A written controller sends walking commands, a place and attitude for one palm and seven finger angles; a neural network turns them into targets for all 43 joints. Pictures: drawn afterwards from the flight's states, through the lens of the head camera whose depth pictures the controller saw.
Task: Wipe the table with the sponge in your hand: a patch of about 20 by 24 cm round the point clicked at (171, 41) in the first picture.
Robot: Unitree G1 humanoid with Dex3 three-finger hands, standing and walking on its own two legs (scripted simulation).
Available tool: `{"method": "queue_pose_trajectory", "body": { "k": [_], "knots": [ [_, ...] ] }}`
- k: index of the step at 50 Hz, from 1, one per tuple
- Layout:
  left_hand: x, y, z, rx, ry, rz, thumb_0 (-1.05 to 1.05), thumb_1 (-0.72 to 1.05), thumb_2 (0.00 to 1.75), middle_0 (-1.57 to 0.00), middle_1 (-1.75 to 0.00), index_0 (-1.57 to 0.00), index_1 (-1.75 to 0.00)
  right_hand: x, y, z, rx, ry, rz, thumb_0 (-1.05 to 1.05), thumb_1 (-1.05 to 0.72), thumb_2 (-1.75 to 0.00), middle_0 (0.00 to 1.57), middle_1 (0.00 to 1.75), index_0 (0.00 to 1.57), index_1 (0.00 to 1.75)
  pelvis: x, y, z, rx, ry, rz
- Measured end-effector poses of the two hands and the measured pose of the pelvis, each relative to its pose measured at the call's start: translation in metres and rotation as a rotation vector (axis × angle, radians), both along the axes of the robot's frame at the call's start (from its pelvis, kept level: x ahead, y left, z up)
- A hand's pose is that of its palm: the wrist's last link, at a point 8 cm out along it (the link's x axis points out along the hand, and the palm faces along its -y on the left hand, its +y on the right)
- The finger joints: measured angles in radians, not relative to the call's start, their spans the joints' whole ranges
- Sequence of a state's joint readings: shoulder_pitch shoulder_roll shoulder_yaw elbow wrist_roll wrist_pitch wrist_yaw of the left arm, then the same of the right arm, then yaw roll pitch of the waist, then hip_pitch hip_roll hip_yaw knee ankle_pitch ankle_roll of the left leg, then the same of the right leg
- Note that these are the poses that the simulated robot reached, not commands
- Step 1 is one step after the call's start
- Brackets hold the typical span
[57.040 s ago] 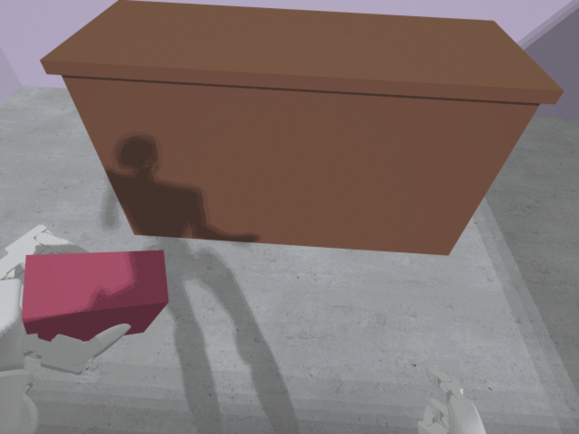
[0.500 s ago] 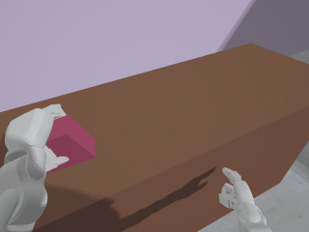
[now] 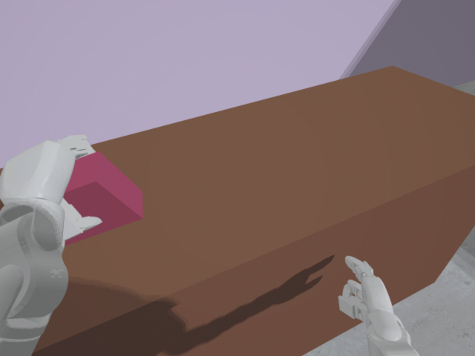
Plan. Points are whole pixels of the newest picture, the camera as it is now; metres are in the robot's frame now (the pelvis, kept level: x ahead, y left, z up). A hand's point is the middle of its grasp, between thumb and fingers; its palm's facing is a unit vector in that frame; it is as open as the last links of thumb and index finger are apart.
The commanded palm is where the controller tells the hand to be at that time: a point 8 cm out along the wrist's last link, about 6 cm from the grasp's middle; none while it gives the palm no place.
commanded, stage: lift the sponge slowly off the table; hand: left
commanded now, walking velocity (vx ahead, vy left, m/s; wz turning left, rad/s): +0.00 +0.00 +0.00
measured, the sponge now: (89, 207) +0.23 +0.29 +0.18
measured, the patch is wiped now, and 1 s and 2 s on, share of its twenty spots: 0.90 0.90 0.90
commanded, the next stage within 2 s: bring the sponge back beside the body in 0.30 s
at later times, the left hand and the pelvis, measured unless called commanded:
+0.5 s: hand (75, 180) +0.23 +0.28 +0.24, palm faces +0.41 -0.24 -0.88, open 9.7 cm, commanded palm +0.17 +0.28 +0.31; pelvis +0.00 +0.01 +0.00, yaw -1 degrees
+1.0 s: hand (68, 184) +0.22 +0.28 +0.24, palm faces +0.42 -0.23 -0.88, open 9.7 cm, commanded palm +0.16 +0.28 +0.31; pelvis +0.00 +0.01 +0.00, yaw -1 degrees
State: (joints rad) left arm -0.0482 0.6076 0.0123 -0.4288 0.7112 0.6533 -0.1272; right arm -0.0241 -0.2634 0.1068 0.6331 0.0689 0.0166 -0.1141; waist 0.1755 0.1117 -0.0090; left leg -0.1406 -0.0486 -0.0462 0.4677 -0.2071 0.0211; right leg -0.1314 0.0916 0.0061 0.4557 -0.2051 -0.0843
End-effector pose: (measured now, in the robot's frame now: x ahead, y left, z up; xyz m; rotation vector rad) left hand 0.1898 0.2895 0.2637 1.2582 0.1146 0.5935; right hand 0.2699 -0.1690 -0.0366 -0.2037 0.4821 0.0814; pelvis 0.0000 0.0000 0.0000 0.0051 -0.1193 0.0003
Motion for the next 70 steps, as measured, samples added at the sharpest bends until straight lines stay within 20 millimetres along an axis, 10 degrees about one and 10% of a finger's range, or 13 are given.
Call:
{"method": "queue_pose_trajectory", "body": {
  "k": [13, 70],
  "knots": [
    [0.003, -0.018, 0.034, 0.023, -0.115, -0.113, -0.01, -0.51, 1.07, -0.73, -1.39, -0.81, -1.33, -0.005, 0.007, 0.002, 0.046, 0.021, -0.006, 0.02, -0.9, -0.9, 0.2, 0.3, 0.19, 0.29, 0.002, 0.007, 0.001, 0.003, 0.013, -0.027],
    [-0.02, -0.006, 0.016, -0.032, -0.094, -0.077, -0.01, -0.51, 1.06, -0.73, -1.39, -0.81, -1.34, -0.007, 0.012, 0.006, 0.023, 0.006, -0.004, 0.02, -0.9, -0.9, 0.2, 0.3, 0.2, 0.3, -0.003, 0.011, 0.0, -0.003, 0.0, -0.024]
  ]
}}
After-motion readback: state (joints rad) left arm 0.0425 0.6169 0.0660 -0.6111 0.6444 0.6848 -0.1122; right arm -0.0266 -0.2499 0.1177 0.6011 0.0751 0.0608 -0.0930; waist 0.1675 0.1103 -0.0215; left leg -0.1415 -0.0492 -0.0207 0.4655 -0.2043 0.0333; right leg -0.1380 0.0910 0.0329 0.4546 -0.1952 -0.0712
